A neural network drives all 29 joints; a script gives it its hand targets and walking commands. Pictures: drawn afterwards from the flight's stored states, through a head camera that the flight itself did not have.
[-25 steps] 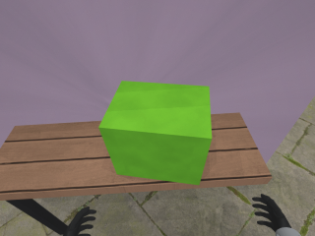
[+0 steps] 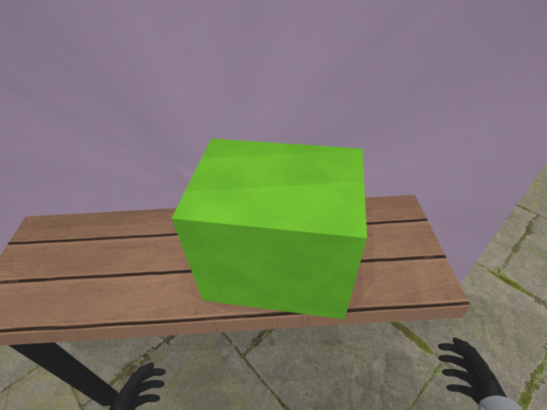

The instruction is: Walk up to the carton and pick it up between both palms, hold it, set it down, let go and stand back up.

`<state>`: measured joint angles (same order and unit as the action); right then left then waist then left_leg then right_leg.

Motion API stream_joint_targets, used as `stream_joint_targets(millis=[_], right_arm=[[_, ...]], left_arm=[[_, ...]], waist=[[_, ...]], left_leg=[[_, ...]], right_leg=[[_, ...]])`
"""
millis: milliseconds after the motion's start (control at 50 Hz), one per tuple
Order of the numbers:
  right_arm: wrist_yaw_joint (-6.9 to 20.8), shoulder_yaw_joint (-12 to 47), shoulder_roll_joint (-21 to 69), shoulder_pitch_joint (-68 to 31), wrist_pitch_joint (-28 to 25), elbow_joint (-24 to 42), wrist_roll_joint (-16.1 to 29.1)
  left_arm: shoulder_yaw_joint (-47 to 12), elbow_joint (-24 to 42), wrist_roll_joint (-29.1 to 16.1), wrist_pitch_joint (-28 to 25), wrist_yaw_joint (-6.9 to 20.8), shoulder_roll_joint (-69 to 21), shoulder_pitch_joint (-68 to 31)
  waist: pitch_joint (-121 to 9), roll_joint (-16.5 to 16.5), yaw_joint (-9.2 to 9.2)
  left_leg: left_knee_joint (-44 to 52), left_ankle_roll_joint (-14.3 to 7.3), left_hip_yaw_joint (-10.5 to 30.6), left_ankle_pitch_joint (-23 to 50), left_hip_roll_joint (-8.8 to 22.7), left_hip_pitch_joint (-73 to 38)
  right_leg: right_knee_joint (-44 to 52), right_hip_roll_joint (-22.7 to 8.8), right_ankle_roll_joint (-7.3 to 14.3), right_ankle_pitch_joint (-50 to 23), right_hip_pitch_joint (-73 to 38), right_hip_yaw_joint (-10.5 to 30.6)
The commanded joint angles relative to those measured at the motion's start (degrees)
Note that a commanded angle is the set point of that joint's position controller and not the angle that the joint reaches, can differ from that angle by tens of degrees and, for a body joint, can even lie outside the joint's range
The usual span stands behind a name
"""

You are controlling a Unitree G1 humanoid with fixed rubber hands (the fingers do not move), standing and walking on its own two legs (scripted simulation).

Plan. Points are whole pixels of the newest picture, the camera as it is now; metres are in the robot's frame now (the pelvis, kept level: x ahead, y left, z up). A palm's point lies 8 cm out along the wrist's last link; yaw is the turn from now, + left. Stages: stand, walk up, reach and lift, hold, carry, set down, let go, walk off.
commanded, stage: stand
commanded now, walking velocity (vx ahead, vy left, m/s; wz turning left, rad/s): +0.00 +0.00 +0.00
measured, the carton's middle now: (277, 228) +0.44 +0.01 -0.01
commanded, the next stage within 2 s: none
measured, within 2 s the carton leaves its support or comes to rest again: neither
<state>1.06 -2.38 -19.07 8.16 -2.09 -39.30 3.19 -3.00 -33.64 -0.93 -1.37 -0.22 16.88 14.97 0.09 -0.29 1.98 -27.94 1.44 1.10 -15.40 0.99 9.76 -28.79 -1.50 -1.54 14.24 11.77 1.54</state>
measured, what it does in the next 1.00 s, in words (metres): stands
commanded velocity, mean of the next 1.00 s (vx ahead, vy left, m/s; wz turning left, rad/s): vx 0.00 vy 0.00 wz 0.00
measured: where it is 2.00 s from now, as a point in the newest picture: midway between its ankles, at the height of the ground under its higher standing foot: outside the picture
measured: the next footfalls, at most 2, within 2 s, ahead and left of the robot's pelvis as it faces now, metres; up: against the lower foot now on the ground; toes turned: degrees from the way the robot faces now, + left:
none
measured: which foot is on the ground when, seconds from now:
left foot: down 0.00-1.00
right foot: down 0.00-1.00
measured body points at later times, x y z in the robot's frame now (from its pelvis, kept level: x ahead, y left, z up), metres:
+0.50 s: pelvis -0.01 +0.00 +0.00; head -0.02 +0.00 +0.45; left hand +0.14 +0.25 -0.09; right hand +0.16 -0.29 -0.07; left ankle +0.00 +0.14 -0.74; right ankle +0.02 -0.14 -0.74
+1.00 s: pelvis -0.02 +0.00 +0.00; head -0.03 +0.00 +0.45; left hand +0.13 +0.25 -0.09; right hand +0.14 -0.29 -0.08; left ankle +0.00 +0.14 -0.74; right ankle +0.02 -0.14 -0.74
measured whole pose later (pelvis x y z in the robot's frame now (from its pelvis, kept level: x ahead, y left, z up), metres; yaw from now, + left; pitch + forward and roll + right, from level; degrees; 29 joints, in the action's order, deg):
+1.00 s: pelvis -0.02 +0.00 +0.00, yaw +0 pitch -4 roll +0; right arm 1.1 -2.4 -19.1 8.3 -1.8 -41.5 3.2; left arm -3.0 -37.2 -0.9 -1.5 -0.2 17.6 15.0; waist 1.8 0.6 2.0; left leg -27.9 1.5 1.1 -14.1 1.0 9.8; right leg -28.8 -1.5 -1.5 12.9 11.8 1.5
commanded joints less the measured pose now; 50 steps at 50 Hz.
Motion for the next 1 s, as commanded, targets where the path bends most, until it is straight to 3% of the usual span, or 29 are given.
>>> stream_joint_targets(millis=[0, 20, 60, 80, 100, 120, 140, 180, 220, 260, 280, 300, 400, 420, 500, 520, 580, 600, 640, 660, 700, 740, 760, 780, 800, 860, 900, 940, 980], right_arm=[[-0.1, -1.9, -11.8, 2.5, -1.2, -1.6, -5.3], [0.0, -1.6, -11.8, 3.4, -1.1, -1.6, -5.0], [-0.3, -2.0, -12.6, 2.3, -0.4, -1.5, -5.2], [-0.5, -2.7, -13.9, 2.3, 0.0, -2.7, -5.2], [-0.4, -2.4, -13.7, 3.5, -0.4, -2.1, -5.1], [-0.6, -2.5, -14.5, 1.1, -0.4, -1.9, -5.6], [-0.3, -2.5, -12.8, 1.1, -1.0, -1.0, -5.4], [-0.2, -1.8, -11.5, 1.9, -1.2, -1.6, -5.4], [-0.6, -1.9, -13.0, 1.6, -0.9, -2.9, -5.3], [-0.1, -1.4, -11.7, -0.2, -1.3, -2.0, -5.4], [-0.3, -2.0, -13.0, -2.0, -1.3, -1.7, -5.2], [-0.1, -1.9, -12.2, 2.6, -0.5, -2.5, -5.4], [-0.5, -1.8, -12.0, -0.4, -1.0, -2.9, -5.3], [-0.2, -1.5, -12.0, 2.1, -0.5, -2.4, -5.1], [-0.5, -2.3, -14.0, -0.6, -0.9, -3.1, -5.1], [-0.3, -1.5, -11.9, 0.7, -1.0, -2.7, -5.3], [0.1, -2.1, -13.8, -0.2, -1.3, -3.0, -4.8], [-0.4, -1.7, -13.1, -0.5, -1.2, -2.9, -5.8], [-0.6, -1.5, -12.6, 2.2, -1.0, -3.9, -5.3], [-1.0, -1.7, -13.8, 0.5, -0.9, -3.5, -5.3], [-0.7, -2.1, -13.9, 0.7, -1.2, -3.8, -5.0], [-0.5, -1.7, -13.5, 0.8, -0.7, -4.9, -5.1], [-0.4, -1.5, -13.0, 2.1, -0.6, -4.0, -5.0], [-0.5, -2.0, -13.9, -0.6, -1.1, -4.3, -5.3], [-0.9, -1.8, -12.9, -1.2, -1.3, -3.1, -5.3], [-0.9, -2.2, -14.0, -0.4, -1.1, -3.9, -5.2], [0.0, -1.5, -12.0, 1.2, -1.2, -3.4, -5.0], [-0.5, -1.6, -13.2, 0.9, -1.4, -4.8, -4.8], [-0.1, -1.5, -12.3, 0.0, -0.8, -4.5, -4.6]], left_arm=[[7.3, -1.2, 2.5, -2.4, -0.1, 13.5, -2.2], [7.7, -0.9, 2.4, -2.0, 0.0, 14.5, -3.6], [6.8, -1.4, 2.3, -1.6, -0.6, 14.3, -2.7], [6.5, -1.3, 2.1, -2.3, -0.4, 12.9, -2.7], [7.6, -1.1, 2.2, -2.3, -0.7, 15.3, -4.1], [7.3, -0.2, 1.9, -2.1, -0.5, 13.6, -3.6], [7.7, -1.5, 2.2, -2.0, -0.4, 15.5, -2.5], [7.5, -1.6, 2.4, -1.8, -0.5, 14.8, -2.9], [7.4, -1.1, 1.8, -2.5, -0.2, 14.1, -2.2], [7.2, -0.7, 2.2, -2.4, -0.4, 14.6, -4.8], [7.3, -1.3, 2.2, -1.9, -0.3, 13.0, -3.5], [7.8, -3.0, 2.9, -1.8, -0.8, 16.3, -2.2], [7.4, -2.5, 2.5, -2.3, 0.3, 14.8, -2.0], [7.8, -2.6, 3.0, -2.0, -0.3, 16.3, -4.9], [6.8, -2.6, 1.8, -2.1, 0.1, 14.0, -3.0], [6.8, -2.5, 2.2, -2.6, 0.1, 13.7, -4.4], [7.6, -3.0, 1.9, -2.0, -0.1, 15.3, -4.5], [7.3, -3.1, 2.2, -2.0, 0.0, 14.4, -3.6], [7.7, -3.3, 2.2, -2.1, 0.2, 15.6, -4.2], [7.3, -2.9, 2.0, -1.9, 0.0, 15.1, -4.0], [7.6, -3.6, 2.6, -2.2, -0.2, 14.6, -3.7], [7.1, -3.6, 2.1, -2.0, -0.1, 13.7, -3.2], [7.3, -3.0, 1.9, -1.9, 0.1, 14.9, -3.8], [7.3, -4.0, 1.3, -1.5, -0.3, 13.4, -4.0], [7.3, -3.9, 2.2, -1.7, 0.0, 15.6, -3.1], [7.4, -3.2, 1.7, -1.8, 0.1, 14.4, -3.6], [7.0, -4.5, 2.6, -2.0, -0.2, 15.9, -3.8], [6.6, -4.3, 2.1, -2.0, 0.1, 14.0, -3.9], [6.9, -4.5, 1.8, -1.6, 0.5, 14.9, -5.8]], waist=[[-2.5, 3.5, -0.51], [-2.1, 3.8, 0.57], [-2.5, 6.4, -0.43], [-1.5, 3.1, -1.05], [-3.5, 0.4, 0.42], [-1.9, 1.4, -1.74], [-1.9, 4.2, -1.06], [-0.8, 3.0, -0.47], [-3.7, 0.4, -1.68], [-1.8, 4.1, -1.05], [-0.8, 0.6, -2.68], [-1.5, 4.9, -0.99], [-0.4, 2.7, -2.76], [-2.3, 4.0, -1.06], [1.5, -0.3, -1.77], [-0.7, 2.8, -1.17], [-1.1, 3.5, -1.42], [-0.6, 0.4, -2.65], [-0.4, 2.8, -1.01], [3.3, 1.5, -2.4], [-0.4, 1.2, -0.49], [-0.2, 4.1, -2.39], [-1.8, 3.0, -1.47], [-0.1, 0.7, -2.97], [-0.8, 0.8, -1.79], [-0.5, 0.6, -2.56], [-1.2, 5.1, -1.15], [0.3, -0.9, -1.49], [1.4, 6.3, -1.76]], left_leg=[[2.9, -3.5, 1.1, 5.4, 5.3, -1.1], [3.8, -3.3, 1.8, 6.5, 5.5, -0.5], [4.0, -3.5, 2.4, 6.8, 5.9, -3.2], [4.1, -3.9, 2.3, 5.5, 5.2, -0.7], [4.1, -3.2, 1.1, 6.2, 4.4, -0.7], [3.6, -3.1, 0.6, 5.5, 4.9, 0.5], [4.1, -3.1, 1.2, 5.9, 5.1, -0.1], [3.4, -3.4, 0.9, 8.2, 5.6, -0.8], [3.8, -4.0, 1.4, 9.0, 5.1, -0.2], [5.0, -3.8, 2.2, 7.7, 5.7, -0.1], [3.9, -3.8, 1.5, 8.5, 5.4, 0.2], [3.9, -3.9, 1.7, 7.9, 5.2, -0.2], [3.8, -3.6, 1.2, 7.1, 5.9, 0.7], [5.6, -2.9, 1.2, 6.8, 5.2, -0.7], [4.8, -3.7, 2.0, 4.1, 5.2, 2.1], [5.7, -3.3, 1.7, 4.5, 5.7, 0.2], [5.9, -3.5, 2.1, 4.8, 5.3, 2.3], [5.7, -3.8, 1.7, 4.2, 5.6, 0.3], [6.2, -3.4, 1.8, 4.9, 6.1, 0.4], [5.8, -2.8, 1.6, 5.6, 5.8, 1.6], [5.2, -3.1, 1.6, 5.4, 5.5, -0.4], [5.2, -3.2, 2.0, 4.3, 6.3, 0.5], [5.9, -3.2, 1.9, 4.2, 5.5, 0.6], [5.6, -3.5, 2.8, 6.2, 5.4, 1.3], [5.5, -3.1, 1.8, 4.9, 5.6, 0.4], [6.2, -3.6, 2.9, 4.5, 5.5, 1.8], [5.8, -3.2, 2.1, 4.4, 5.6, 1.3], [5.7, -2.7, 1.5, 6.2, 4.9, 0.8], [6.3, -3.1, 3.0, 2.7, 5.4, 1.6]], right_leg=[[6.1, -4.5, 4.7, -10.3, 0.4, 4.7], [6.0, -4.6, 5.1, -9.7, 1.5, 4.7], [6.1, -4.2, 5.0, -8.4, 3.0, 3.5], [6.1, -4.3, 4.5, -8.8, 1.4, 4.4], [6.0, -4.4, 4.7, -9.3, -0.1, 4.8], [6.3, -3.8, 3.9, -8.9, 1.2, 3.5], [5.9, -4.3, 4.0, -8.5, 0.8, 3.3], [6.0, -4.7, 5.0, -11.1, 0.9, 5.0], [5.2, -4.6, 4.3, -10.0, -1.9, 4.6], [5.5, -4.3, 4.3, -9.9, -0.1, 4.7], [6.8, -4.2, 4.1, -10.2, 0.6, 4.3], [5.8, -4.6, 4.7, -11.0, -1.0, 3.6], [6.6, -4.8, 4.4, -8.0, -0.3, 4.4], [6.2, -3.9, 5.0, -7.5, 0.0, 3.8], [7.6, -4.3, 4.0, -7.3, 2.0, 5.0], [7.1, -4.7, 4.0, -6.9, 0.4, 4.5], [6.7, -4.0, 4.0, -5.4, 0.2, 3.9], [7.3, -5.0, 4.8, -3.8, 1.0, 5.9], [7.5, -4.4, 4.4, -4.3, 0.7, 4.8], [7.8, -3.9, 3.8, -5.3, 3.2, 5.0], [7.1, -4.4, 4.5, -7.6, 0.7, 4.9], [7.9, -4.4, 4.1, -6.1, 0.3, 4.4], [6.9, -4.2, 4.0, -5.2, -1.3, 4.1], [7.8, -4.8, 4.4, -5.6, 0.0, 5.2], [7.3, -4.7, 4.3, -4.5, 0.0, 5.0], [6.4, -4.8, 4.6, -5.8, -1.1, 5.0], [6.5, -4.3, 4.6, -7.1, -1.2, 4.2], [7.7, -4.7, 4.5, -7.7, 0.1, 5.4], [7.5, -4.8, 3.8, -0.3, 2.5, 4.0]])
